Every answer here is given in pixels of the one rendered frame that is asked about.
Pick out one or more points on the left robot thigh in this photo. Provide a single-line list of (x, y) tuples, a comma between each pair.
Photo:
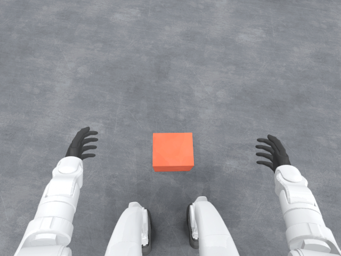
[(126, 239)]

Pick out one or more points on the carton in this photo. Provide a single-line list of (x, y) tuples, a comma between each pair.
[(172, 152)]

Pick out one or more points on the robot left hand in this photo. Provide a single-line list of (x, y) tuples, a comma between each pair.
[(76, 148)]

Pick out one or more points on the left robot upper arm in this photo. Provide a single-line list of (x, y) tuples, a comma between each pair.
[(54, 250)]

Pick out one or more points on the right robot forearm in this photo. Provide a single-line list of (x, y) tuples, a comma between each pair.
[(303, 219)]

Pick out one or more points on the robot left shin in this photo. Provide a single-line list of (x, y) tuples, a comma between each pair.
[(144, 236)]

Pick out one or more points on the robot right hand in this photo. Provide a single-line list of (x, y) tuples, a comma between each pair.
[(278, 155)]

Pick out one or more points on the left robot forearm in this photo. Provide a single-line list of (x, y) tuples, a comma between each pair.
[(52, 224)]

